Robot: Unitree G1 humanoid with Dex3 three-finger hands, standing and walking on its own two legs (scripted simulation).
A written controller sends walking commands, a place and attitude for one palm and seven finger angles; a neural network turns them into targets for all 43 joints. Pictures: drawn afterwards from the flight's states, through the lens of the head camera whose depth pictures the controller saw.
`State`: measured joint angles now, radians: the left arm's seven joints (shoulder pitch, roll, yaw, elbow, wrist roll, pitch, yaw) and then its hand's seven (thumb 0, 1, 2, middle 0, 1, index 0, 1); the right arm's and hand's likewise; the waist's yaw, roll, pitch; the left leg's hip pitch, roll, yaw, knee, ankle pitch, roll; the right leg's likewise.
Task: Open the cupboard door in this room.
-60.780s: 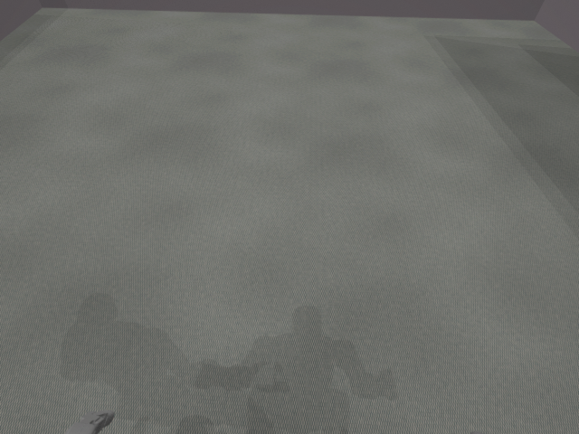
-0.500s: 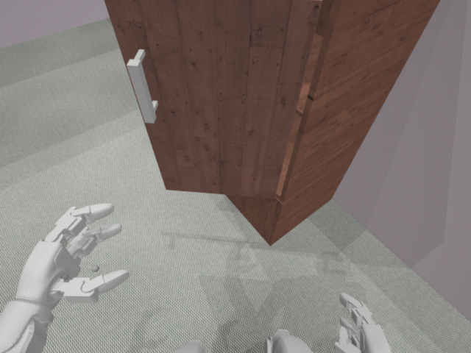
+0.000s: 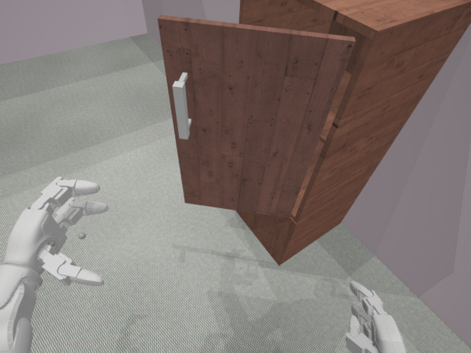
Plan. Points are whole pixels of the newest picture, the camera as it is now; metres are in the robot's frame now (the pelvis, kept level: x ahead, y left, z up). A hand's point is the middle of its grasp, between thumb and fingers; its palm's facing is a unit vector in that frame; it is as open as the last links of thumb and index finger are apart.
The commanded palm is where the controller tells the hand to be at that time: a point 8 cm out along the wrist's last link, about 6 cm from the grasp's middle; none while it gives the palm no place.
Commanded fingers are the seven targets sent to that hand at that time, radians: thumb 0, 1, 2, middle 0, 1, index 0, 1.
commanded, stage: raise the hand with hooked fingers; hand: left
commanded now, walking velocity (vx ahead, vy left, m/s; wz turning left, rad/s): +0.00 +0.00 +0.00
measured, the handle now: (184, 106) +0.59 +0.16 +0.09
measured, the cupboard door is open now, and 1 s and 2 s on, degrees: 48 48 48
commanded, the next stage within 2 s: move the hooked fingers beside the handle in 0.76 s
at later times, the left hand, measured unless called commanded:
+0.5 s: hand (81, 207) +0.30 +0.27 +0.09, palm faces -0.08 -1.00 -0.02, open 14.0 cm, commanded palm +0.28 +0.32 +0.10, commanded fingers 0.00 -0.50 0.30 -0.30 -1.20 -0.30 -1.20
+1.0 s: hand (87, 208) +0.30 +0.26 +0.10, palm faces -0.01 -1.00 -0.03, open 14.0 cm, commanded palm +0.29 +0.30 +0.10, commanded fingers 0.00 -0.50 0.30 -0.30 -1.20 -0.30 -1.20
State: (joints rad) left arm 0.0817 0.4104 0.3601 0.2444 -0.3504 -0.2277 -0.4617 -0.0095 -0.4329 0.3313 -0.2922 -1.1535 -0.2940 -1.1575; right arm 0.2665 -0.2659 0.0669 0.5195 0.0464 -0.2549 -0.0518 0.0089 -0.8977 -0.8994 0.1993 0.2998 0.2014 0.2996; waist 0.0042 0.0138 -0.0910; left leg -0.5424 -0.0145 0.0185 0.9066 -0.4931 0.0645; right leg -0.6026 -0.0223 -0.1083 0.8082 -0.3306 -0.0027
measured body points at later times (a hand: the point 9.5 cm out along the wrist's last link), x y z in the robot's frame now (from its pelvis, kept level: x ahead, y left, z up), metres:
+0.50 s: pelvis +0.01 +0.00 +0.01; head +0.05 +0.02 +0.46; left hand +0.30 +0.32 +0.10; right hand +0.15 -0.25 -0.06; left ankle -0.02 +0.07 -0.70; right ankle +0.05 -0.13 -0.70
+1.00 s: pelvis +0.00 -0.02 +0.01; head +0.03 -0.02 +0.46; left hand +0.29 +0.31 +0.10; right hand +0.16 -0.27 -0.07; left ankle -0.02 +0.07 -0.70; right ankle +0.05 -0.13 -0.70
